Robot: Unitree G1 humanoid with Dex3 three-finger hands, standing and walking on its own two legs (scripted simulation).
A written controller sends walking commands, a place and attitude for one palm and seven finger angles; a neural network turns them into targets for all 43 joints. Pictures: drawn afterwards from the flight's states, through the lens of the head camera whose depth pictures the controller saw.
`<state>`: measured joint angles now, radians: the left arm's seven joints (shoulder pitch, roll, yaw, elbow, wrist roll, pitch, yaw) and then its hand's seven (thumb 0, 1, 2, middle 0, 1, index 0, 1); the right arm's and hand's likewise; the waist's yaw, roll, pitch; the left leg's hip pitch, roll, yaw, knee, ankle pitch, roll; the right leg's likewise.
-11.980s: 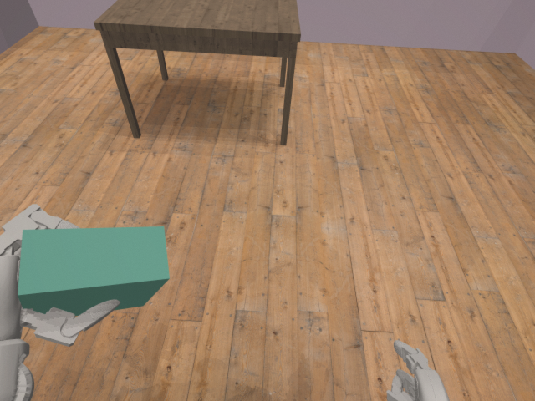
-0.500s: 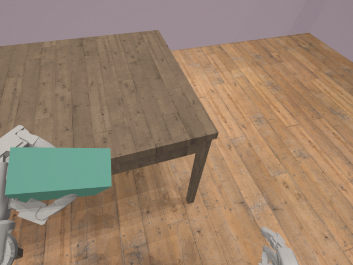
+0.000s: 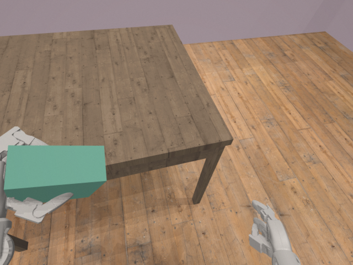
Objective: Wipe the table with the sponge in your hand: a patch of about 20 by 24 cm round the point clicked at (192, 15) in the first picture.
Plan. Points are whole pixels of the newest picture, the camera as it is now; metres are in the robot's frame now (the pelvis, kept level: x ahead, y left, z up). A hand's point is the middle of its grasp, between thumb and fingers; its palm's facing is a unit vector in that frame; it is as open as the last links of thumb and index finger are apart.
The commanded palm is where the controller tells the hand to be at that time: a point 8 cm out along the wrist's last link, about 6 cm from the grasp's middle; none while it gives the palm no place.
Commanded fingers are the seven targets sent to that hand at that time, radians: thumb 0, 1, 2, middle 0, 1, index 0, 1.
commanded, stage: come to a stop and stand still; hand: left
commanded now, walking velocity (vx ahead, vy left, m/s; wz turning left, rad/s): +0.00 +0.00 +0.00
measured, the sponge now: (70, 175) +0.23 +0.22 +0.12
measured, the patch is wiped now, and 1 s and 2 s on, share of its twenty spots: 0.00 0.00 0.00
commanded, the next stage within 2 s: look again from close up in 0.04 s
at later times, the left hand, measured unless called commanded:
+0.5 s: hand (41, 187) +0.20 +0.24 +0.14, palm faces +0.40 -0.85 -0.34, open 10.2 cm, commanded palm +0.14 +0.27 +0.17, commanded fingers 0.00 0.10 1.30 -1.20 -1.60 -1.20 -1.60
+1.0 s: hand (53, 144) +0.27 +0.26 +0.15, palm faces +0.35 -0.85 -0.40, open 10.2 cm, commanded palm +0.21 +0.29 +0.17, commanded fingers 0.00 0.10 1.30 -1.20 -1.60 -1.20 -1.60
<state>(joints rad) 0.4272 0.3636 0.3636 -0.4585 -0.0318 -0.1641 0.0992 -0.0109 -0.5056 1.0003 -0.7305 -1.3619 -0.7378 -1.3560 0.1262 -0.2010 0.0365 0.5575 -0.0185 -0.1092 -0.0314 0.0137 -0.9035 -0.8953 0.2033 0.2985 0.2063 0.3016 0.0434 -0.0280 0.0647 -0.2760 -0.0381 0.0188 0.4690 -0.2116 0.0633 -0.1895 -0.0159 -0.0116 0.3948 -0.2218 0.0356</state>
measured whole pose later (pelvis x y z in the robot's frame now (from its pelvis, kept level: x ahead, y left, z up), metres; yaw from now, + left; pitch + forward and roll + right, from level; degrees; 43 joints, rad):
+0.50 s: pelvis -0.02 -0.01 +0.00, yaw +0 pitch -1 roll -2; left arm 0.43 0.32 0.32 -0.43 -0.04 -0.14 0.13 -0.01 -0.50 1.00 -0.73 -1.36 -0.74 -1.36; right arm 0.21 -0.22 0.03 0.59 -0.01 -0.09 -0.05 0.02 -0.90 -0.90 0.20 0.30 0.21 0.30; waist 0.03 0.00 0.04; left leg -0.25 -0.03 0.01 0.42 -0.17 0.05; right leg -0.15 0.00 -0.02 0.34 -0.17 0.02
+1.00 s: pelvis +0.04 +0.02 -0.01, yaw -3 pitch +0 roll +0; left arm 0.43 0.37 0.37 -0.46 -0.05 -0.17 0.13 -0.01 -0.50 1.00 -0.73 -1.36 -0.74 -1.35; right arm 0.21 -0.21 0.01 0.56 -0.02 -0.09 -0.04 0.02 -0.90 -0.90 0.20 0.30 0.20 0.30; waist 0.00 0.00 0.05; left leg -0.24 -0.07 0.10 0.58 -0.34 0.10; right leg -0.30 -0.02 -0.07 0.67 -0.38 -0.02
